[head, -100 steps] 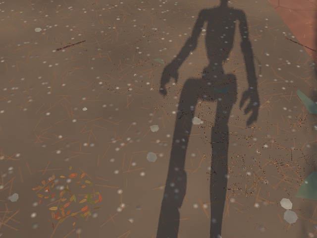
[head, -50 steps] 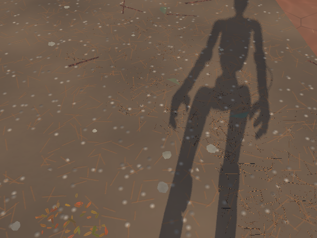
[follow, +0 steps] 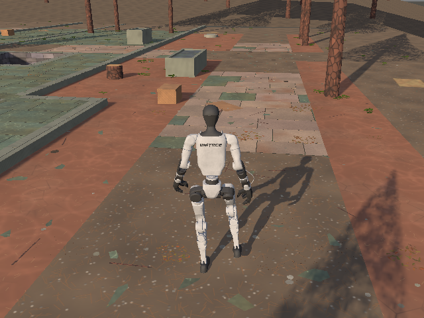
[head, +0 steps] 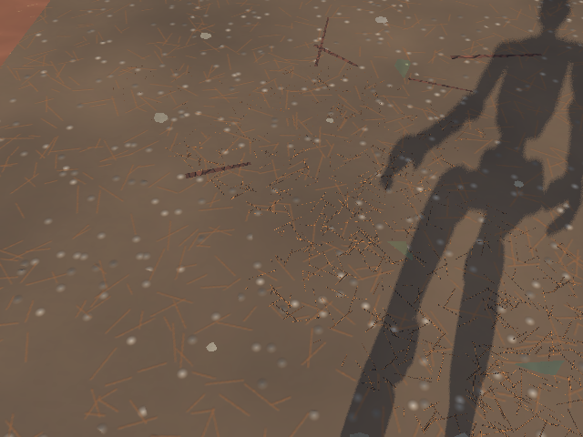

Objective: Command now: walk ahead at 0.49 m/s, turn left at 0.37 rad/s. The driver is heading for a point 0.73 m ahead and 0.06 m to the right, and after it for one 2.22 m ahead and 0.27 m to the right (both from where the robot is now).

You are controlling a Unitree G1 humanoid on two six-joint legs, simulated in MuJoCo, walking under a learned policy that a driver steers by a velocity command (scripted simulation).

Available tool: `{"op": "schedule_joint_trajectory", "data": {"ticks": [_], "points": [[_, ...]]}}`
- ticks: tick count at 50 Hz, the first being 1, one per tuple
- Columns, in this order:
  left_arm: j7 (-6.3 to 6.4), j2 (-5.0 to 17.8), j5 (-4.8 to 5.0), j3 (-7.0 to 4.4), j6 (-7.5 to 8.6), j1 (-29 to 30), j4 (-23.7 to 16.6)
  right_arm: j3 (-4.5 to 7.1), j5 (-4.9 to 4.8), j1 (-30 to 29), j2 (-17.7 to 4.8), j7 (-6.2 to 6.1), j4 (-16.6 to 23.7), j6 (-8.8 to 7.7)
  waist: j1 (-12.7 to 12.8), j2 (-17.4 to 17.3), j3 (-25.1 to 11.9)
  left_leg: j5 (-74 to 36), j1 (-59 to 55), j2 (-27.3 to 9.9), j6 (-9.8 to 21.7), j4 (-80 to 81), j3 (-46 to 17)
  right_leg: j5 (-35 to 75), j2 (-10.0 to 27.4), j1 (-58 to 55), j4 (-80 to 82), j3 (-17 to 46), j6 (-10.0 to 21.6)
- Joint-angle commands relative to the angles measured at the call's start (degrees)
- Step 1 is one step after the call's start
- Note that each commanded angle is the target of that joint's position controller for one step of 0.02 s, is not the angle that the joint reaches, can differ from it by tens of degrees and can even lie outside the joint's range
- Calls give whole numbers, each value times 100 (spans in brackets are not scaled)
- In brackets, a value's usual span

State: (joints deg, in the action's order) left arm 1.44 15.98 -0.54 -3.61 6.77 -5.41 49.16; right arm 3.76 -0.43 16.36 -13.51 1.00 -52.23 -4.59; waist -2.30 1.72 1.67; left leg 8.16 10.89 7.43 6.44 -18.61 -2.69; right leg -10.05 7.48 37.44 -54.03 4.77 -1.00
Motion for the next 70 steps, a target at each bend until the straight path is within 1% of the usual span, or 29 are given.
{"op": "schedule_joint_trajectory", "data": {"ticks": [1,8,12,13,14,15,16,19,23,29,34,37,38,39,40,41,42,45,49,54,59,62,63,64,65,66,67,68,70], "points": [[5,268,-29,-56,-11,86,-282,177,-28,-88,-897,-133,389,-95,78,-480,5,-627,642,-1260,769,918,-898,1309,-173,-487,1289,-240,-122],[-222,373,90,9,119,1121,-693,162,-57,657,-917,-164,87,-16,-336,-568,98,-729,-747,-1764,603,335,-1261,1401,-422,-280,2583,-282,134],[-264,732,91,-137,199,71,-497,177,-21,488,-1012,-194,161,95,332,-736,-487,-3005,-1202,-1682,341,-877,-1161,763,-733,-1741,2986,-549,586],[-241,1002,21,-232,208,-945,-286,96,29,344,-856,-170,293,85,784,-565,-1308,-2824,-519,-1380,177,-2139,-904,1007,-192,-3342,2686,-29,948],[-225,1498,-38,-385,159,-1855,-117,-36,-11,952,-424,-128,331,-11,801,627,-2253,-945,1568,-539,-284,-4247,-336,425,1061,-5715,2743,2046,1777],[-264,1154,80,-308,81,-2042,49,-69,-81,1066,-462,-108,259,-94,816,1434,-2431,2360,2761,-268,-374,-5278,-487,-384,1599,-6209,3501,3633,2053],[-262,773,150,-179,53,-1652,-42,46,-175,607,-969,-90,365,-154,831,839,-1500,2174,3335,-633,-297,-5708,-699,-996,1417,-5560,3649,3182,1761],[-289,398,16,-24,15,-699,-235,91,-31,-99,-863,-119,542,-129,385,96,-239,1026,2964,-1333,-324,-4847,-282,108,744,-3446,4186,1520,1395],[-285,586,42,-69,36,-834,-87,39,6,-62,-523,-140,596,-1,192,247,-170,511,2730,-1500,-527,-4040,-72,1218,519,-2905,4584,726,1485],[-159,763,134,-112,-61,-1347,150,-55,-1,-1276,-346,-73,956,-60,527,180,17,-1284,2435,-1272,-627,-1838,234,1471,181,-2915,4707,-98,1214],[-130,821,183,-135,-192,-1803,399,-62,-70,-1982,-461,70,1275,-117,660,227,214,-1016,2612,-1136,-442,-1151,192,1535,622,-3843,4364,66,1151],[-92,970,182,-183,-284,-1645,395,39,-58,-1563,-722,119,1230,-161,278,367,-103,-430,1771,-895,-204,-917,366,2903,706,-4172,3656,22,977],[-86,922,171,-159,-317,-1558,370,156,-45,-841,-920,95,1013,-161,-108,317,-542,-499,745,-736,-51,-794,518,3651,471,-4020,2830,-183,848],[-86,736,109,-72,-316,-1563,272,285,20,179,-1248,40,768,-161,-505,111,-1274,-730,-988,-1224,231,-1063,31,3049,183,-3081,1482,-330,671],[-126,99,77,126,-213,-2188,171,433,119,883,-1819,1,652,-118,-431,-1135,-2183,-107,-3411,-2764,1057,-948,-2350,599,-713,-647,-860,-680,250],[-158,209,147,117,-92,-2192,287,316,44,1020,-1418,4,619,-76,-499,-1536,-2630,496,-3579,-3186,1240,-151,-3781,-2323,-956,139,-1809,126,257],[-176,756,329,-49,-39,-1687,143,213,13,634,-1131,-11,641,-73,-478,-1115,-1659,858,-2792,-2998,926,9,-3001,-2088,-632,639,-2196,297,339],[-55,605,211,-129,-215,-1353,113,42,133,-580,-601,25,761,-163,190,-701,-393,-1678,-403,-2363,494,428,-845,-1092,-69,-189,-1387,79,221],[-8,269,152,-133,-504,-1543,4,108,205,-890,-744,-48,642,-228,547,-744,-279,-3452,331,-2199,566,616,338,-419,-148,-547,-936,-66,3],[-171,130,93,-88,-502,-738,-435,147,141,-827,-945,-309,543,-28,284,-622,-345,-3172,-4,-2060,465,571,1107,1028,-213,-730,875,-459,-8],[-370,320,70,-163,-572,-306,-889,228,-28,-701,-1156,-368,462,234,165,-613,-339,-3051,-840,-2436,361,-62,1062,351,-341,-619,1580,-636,211],[-415,513,81,-282,-551,-833,-912,260,-134,-861,-1164,-418,538,367,494,-534,-528,-3527,-871,-2248,14,-1361,1231,334,-738,-1429,2431,-945,541],[-335,926,47,-435,-519,-1277,-856,240,-71,-560,-1080,-403,507,369,639,-7,-858,-2873,-460,-1795,-367,-2449,1393,2069,-685,-2411,2885,-540,801],[-180,1606,-16,-597,-545,-1513,-932,134,194,-502,-779,-347,718,318,514,1260,-1263,237,1202,-1099,-834,-4325,1518,5134,605,-3778,2630,1272,1493],[-180,1611,-105,-522,-535,-1453,-1079,46,221,-364,-641,-254,850,265,368,1479,-2178,3378,2371,-265,-991,-5755,425,5086,1593,-4706,2871,3105,2658],[-231,1261,-36,-436,-533,-1249,-1204,121,46,-591,-913,-180,794,265,568,649,-2223,3087,2581,-591,-891,-6023,-272,4099,1330,-4463,3055,2639,2462],[-223,1055,43,-378,-525,-850,-1269,129,-59,-836,-919,-183,857,293,450,344,-1631,2607,2776,-762,-809,-5798,-234,3201,1020,-3894,3139,2013,2093],[-192,933,116,-349,-559,-596,-1296,145,7,-916,-877,-253,796,339,325,-96,-1169,2205,2767,-916,-821,-5326,-192,2334,715,-3298,3302,1666,1757],[-106,867,76,-317,-649,-320,-1389,190,90,-921,-933,-329,823,447,121,219,-885,1702,2209,-908,-866,-4720,-99,1546,341,-2381,3539,1376,1540]]}}
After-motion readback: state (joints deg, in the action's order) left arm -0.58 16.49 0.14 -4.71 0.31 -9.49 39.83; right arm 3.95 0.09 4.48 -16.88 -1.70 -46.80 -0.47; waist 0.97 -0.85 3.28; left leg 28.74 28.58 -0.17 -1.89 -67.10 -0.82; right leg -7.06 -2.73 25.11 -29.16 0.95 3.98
